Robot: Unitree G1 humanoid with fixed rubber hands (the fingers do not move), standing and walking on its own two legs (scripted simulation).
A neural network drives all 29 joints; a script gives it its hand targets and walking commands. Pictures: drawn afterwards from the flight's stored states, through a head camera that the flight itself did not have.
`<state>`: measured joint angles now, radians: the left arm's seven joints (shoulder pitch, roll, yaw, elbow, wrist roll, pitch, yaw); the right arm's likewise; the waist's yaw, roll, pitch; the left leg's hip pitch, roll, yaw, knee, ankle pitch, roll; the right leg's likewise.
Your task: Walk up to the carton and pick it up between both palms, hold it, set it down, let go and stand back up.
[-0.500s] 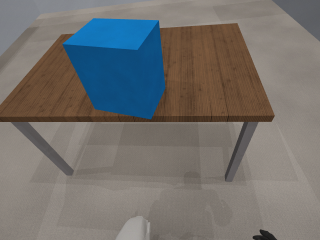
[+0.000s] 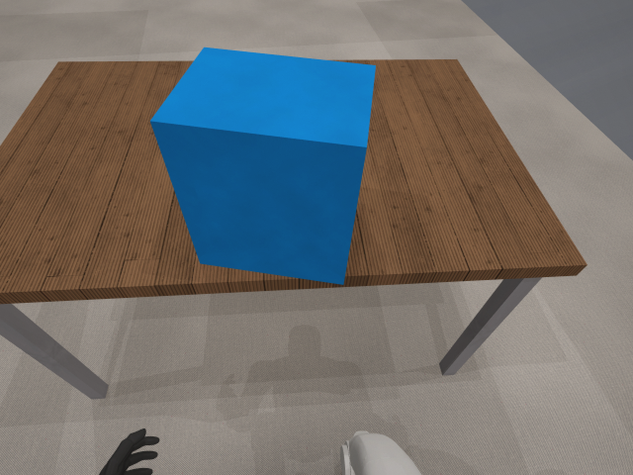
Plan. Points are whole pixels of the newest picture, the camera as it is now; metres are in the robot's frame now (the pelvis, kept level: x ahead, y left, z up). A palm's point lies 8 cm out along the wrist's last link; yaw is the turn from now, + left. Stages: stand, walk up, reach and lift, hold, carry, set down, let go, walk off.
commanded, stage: walk up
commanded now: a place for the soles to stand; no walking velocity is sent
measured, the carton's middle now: (278, 174) +0.55 +0.03 +0.05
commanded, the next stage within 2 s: none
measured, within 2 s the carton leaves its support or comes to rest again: neither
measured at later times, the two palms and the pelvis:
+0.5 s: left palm out of the picture +0.14 +0.24 -0.10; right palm out of the picture +0.11 -0.28 -0.10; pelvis +0.02 -0.01 +0.00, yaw -3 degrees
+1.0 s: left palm out of the picture +0.12 +0.23 -0.10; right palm out of the picture +0.02 -0.28 -0.12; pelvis +0.03 -0.02 +0.00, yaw -5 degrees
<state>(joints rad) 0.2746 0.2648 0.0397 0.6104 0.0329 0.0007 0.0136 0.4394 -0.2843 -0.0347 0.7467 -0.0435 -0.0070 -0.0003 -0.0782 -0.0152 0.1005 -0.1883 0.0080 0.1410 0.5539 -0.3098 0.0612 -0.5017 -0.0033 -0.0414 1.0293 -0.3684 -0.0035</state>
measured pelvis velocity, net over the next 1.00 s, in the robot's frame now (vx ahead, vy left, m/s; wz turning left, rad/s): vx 0.03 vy -0.02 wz -0.09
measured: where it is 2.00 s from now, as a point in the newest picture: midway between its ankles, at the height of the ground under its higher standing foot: outside the picture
